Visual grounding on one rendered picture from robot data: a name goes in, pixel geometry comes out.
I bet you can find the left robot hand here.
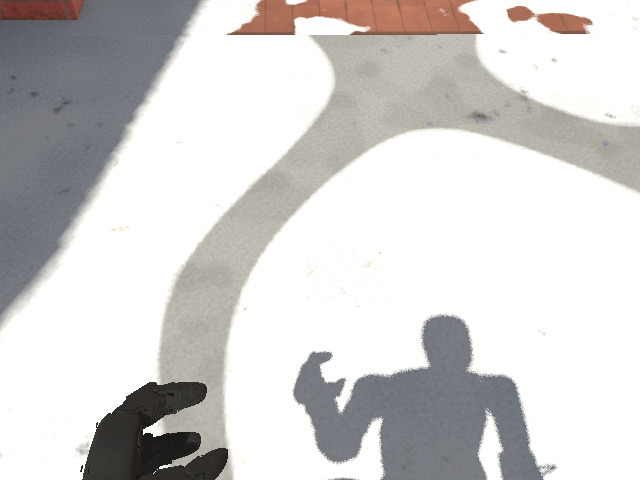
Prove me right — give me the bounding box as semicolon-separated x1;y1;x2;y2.
80;382;228;480

